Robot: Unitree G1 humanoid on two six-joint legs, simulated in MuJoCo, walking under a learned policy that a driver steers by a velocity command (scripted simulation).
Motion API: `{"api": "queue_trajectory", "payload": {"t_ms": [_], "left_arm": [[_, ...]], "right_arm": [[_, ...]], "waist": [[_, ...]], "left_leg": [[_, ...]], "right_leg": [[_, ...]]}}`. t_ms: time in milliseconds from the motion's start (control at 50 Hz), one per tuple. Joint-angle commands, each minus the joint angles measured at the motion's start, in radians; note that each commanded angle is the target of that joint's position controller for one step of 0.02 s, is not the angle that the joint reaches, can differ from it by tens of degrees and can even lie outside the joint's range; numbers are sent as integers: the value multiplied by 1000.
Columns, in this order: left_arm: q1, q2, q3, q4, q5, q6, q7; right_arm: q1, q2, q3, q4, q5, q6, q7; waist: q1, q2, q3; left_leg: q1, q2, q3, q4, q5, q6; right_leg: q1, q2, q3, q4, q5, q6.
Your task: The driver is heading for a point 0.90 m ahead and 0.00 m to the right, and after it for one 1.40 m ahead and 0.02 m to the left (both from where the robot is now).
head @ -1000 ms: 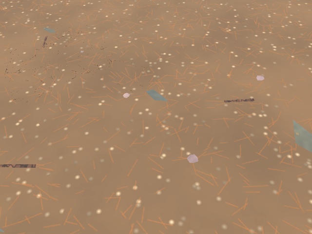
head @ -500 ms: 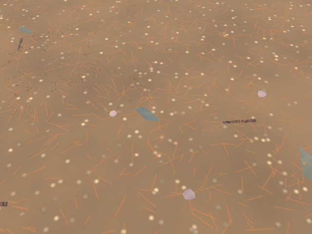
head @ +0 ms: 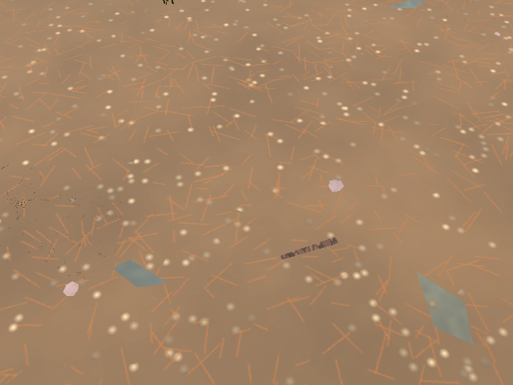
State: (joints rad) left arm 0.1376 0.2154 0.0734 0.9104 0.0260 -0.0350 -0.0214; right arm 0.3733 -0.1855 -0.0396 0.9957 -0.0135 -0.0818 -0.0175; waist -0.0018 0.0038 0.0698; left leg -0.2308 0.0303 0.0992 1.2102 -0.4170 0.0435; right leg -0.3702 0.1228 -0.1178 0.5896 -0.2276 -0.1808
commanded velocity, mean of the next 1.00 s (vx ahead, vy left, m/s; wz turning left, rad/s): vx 0.40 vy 0.00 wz -0.23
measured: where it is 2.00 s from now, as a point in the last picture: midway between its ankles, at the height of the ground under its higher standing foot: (265, 306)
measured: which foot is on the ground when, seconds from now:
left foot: up 0.00-0.44, down 0.46-0.94, up 0.96-1.00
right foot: down 0.00-0.48, up 0.50-0.92, down 0.94-1.00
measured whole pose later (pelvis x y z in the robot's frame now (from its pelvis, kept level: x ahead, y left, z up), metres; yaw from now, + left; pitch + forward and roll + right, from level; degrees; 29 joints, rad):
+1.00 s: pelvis +0.48 -0.03 +0.01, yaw -11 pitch +0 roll +1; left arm 0.10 0.19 0.01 0.83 0.02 -0.06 0.02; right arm 0.37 -0.21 -0.03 0.93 0.01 -0.04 -0.02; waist -0.06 0.01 0.07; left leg -0.24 -0.06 -0.01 0.82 -0.52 0.05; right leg -0.39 0.01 -0.05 0.53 -0.15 -0.07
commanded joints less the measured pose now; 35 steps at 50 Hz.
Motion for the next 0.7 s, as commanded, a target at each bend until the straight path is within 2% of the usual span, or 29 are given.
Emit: {"api": "queue_trajectory", "payload": {"t_ms": [20, 60, 80, 140, 200, 280, 340, 360, 400, 420, 440, 460, 480, 500, 520, 540, 560, 580, 620, 660, 700], "left_arm": [[138, 130, 34, 1, -12, -1, 15], [125, 105, 20, -3, -23, -22, 25], [146, 115, 20, 1, -27, -33, 25], [213, 156, 27, 7, -30, -42, 25], [293, 156, 25, 8, -27, -33, 24], [357, 162, 23, 3, -21, -27, 31], [390, 153, 16, 8, -13, -31, 39], [387, 155, 14, 9, -10, -34, 42], [336, 178, 15, -1, -8, -43, 46], [318, 195, 18, -3, -5, -48, 45], [296, 205, 19, -4, -4, -52, 39], [297, 177, 12, -20, -9, -56, 31], [440, 77, -7, -30, -48, -53, 26], [468, 137, 0, -13, -25, -49, 29], [381, 150, 3, -19, -4, -41, 28], [288, 141, -3, -39, 5, -41, 20], [250, 126, -5, -52, 5, -38, 12], [245, 119, -6, -59, 14, -28, 5], [264, 96, -13, -52, 19, -14, -4], [232, 83, -18, -60, 19, -7, -5], [168, 67, -27, -80, 16, -7, -3]], "right_arm": [[-79, -127, -25, -137, 2, -41, 11], [-48, -105, -22, -137, -31, -1, 15], [-54, -101, -23, -146, -37, 15, 20], [-151, -99, -21, -196, -36, 40, 29], [-291, -112, -19, -254, -31, 46, 33], [-423, -111, -6, -310, -25, 41, 41], [-495, -107, 7, -342, -19, 28, 47], [-495, -111, 8, -348, -17, 23, 47], [-393, -141, -2, -325, -15, 14, 41], [-295, -169, -14, -294, -13, 9, 32], [-147, -189, -24, -249, -9, 0, 20], [0, -229, -37, -221, -26, -10, 5], [84, -339, -64, -218, -52, -7, 2], [47, -297, -64, -203, -23, 11, 18], [-68, -218, -47, -224, -8, 15, 23], [-130, -153, -31, -231, -7, 11, 28], [-138, -134, -23, -221, -13, 6, 27], [-123, -125, -18, -201, -10, -1, 24], [-78, -131, -18, -170, -3, -19, 29], [-44, -141, -18, -147, 4, -32, 31], [-20, -143, -14, -128, 3, -32, 32]], "waist": [[15, 77, -28], [-30, 52, -37], [-35, 36, -45], [-15, -15, -42], [38, -53, -31], [85, -73, -29], [110, -83, -16], [103, -89, -14], [41, -97, -35], [0, -100, -79], [-73, -73, -148], [-130, -30, -249], [-82, 204, -397], [-52, 209, -390], [-15, 93, -191], [-17, 3, -96], [-2, 14, -51], [16, 46, -37], [32, 74, -54], [39, 65, -37], [37, 64, -35]], "left_leg": [[-459, 62, -134, 89, 114, -6], [-355, 84, -133, -8, 122, -43], [-345, 82, -122, -37, 122, -58], [-390, 79, -88, -144, 208, -89], [-466, 65, -78, -267, 306, -97], [-508, 30, -80, -431, 379, -85], [-469, 3, -60, -562, 406, -52], [-427, -3, -62, -603, 408, -35], [-246, -34, -64, -677, 362, 7], [-130, -65, -58, -687, 317, 27], [32, -73, -50, -752, 348, 48], [266, 53, -170, -745, 299, 83], [537, 346, -622, -767, 269, 220], [489, 391, -880, -910, 171, 266], [315, 354, -748, -941, 37, 250], [187, 301, -607, -972, 56, 223], [117, 252, -505, -999, 137, 194], [65, 215, -430, -1019, 219, 174], [47, 188, -353, -1035, 362, 170], [53, 186, -278, -1035, 637, 181], [67, 163, -190, -1012, 898, 172]], "right_leg": [[339, -364, 543, -371, 180, -167], [241, -285, 419, -373, 358, -127], [231, -265, 395, -368, 436, -122], [220, -217, 350, -364, 532, -85], [276, -204, 372, -358, 545, -41], [386, -210, 403, -334, 549, -29], [446, -234, 409, -323, 592, -28], [454, -248, 413, -318, 617, -23], [432, -259, 397, -265, 762, 12], [436, -253, 388, -175, 891, 27], [419, -216, 352, -8, 912, 43], [277, -174, 333, 216, 674, 52], [-8, -15, 238, 593, 57, 98], [-141, 10, 244, 717, -279, 92], [-201, -56, 249, 743, -193, 92], [-203, -93, 243, 685, -129, 93], [-189, -120, 232, 632, -105, 93], [-158, -140, 223, 588, -94, 99], [-130, -148, 195, 549, -76, 111], [-163, -157, 160, 503, -47, 132], [-181, -166, 124, 407, 8, 154]]}}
